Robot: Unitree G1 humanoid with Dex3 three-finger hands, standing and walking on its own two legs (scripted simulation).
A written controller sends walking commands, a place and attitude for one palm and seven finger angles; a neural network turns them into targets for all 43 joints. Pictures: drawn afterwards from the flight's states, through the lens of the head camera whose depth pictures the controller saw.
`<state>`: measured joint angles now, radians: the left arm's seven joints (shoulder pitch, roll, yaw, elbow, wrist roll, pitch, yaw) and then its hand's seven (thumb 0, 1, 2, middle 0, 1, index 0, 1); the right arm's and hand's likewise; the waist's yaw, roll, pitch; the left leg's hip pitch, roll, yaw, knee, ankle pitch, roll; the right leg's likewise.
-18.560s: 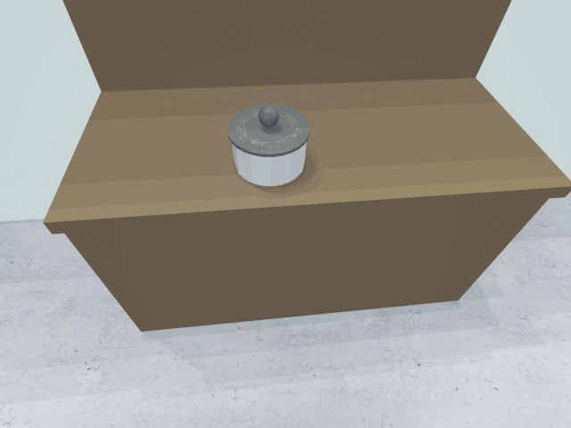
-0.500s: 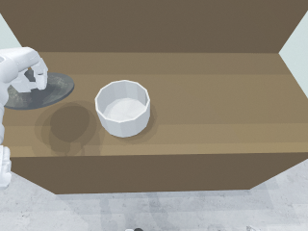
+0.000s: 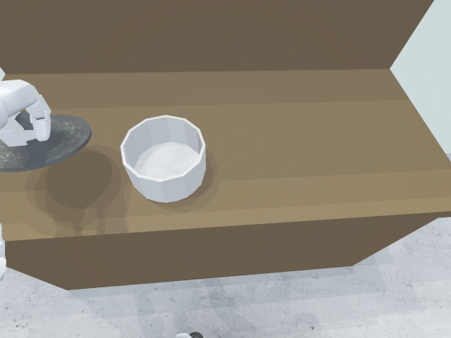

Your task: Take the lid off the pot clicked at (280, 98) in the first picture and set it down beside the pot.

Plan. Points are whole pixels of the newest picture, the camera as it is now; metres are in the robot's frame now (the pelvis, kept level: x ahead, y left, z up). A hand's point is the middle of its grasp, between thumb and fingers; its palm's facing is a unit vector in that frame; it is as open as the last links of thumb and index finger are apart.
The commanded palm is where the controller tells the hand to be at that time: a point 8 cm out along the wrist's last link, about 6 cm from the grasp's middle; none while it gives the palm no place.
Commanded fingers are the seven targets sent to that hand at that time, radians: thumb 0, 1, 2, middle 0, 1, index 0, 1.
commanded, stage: lower the lid onto the table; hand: left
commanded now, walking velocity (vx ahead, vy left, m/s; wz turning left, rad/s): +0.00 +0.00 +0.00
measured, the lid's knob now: (30, 123) +0.48 +0.35 +0.08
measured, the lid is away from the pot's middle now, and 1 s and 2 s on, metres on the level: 0.23 0.23 0.24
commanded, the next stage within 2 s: open the fingers wide in 1.68 s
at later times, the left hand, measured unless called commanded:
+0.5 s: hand (24, 148) +0.43 +0.34 +0.07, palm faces -0.45 -0.09 -0.89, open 3.2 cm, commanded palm +0.47 +0.34 +0.13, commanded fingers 0.00 0.73 0.95 -0.75 -1.01 -1.20 -1.16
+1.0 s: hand (36, 156) +0.43 +0.34 +0.04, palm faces -0.46 -0.09 -0.88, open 3.2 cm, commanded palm +0.47 +0.34 +0.09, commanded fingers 0.00 0.73 0.95 -0.75 -1.01 -1.20 -1.16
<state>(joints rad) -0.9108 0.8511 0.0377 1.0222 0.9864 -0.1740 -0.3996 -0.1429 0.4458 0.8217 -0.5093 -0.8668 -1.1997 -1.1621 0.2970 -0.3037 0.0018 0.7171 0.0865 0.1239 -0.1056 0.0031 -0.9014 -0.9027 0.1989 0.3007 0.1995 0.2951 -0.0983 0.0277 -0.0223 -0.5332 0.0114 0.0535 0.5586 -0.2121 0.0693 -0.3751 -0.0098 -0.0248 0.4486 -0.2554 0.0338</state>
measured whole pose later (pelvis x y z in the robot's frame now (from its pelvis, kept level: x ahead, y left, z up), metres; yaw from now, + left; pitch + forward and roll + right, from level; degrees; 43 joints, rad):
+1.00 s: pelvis -0.01 +0.02 -0.01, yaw -1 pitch +14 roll -4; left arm -0.89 0.81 0.03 1.10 1.02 -0.21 -0.30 -0.14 0.45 0.82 -0.51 -0.87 -1.20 -1.16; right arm 0.33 -0.29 0.00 0.73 0.07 0.11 -0.12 0.00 -0.90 -0.90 0.20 0.30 0.20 0.30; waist -0.12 0.03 -0.05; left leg -0.69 0.02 0.06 0.69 -0.25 0.09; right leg -0.53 -0.01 -0.02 0.57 -0.29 0.02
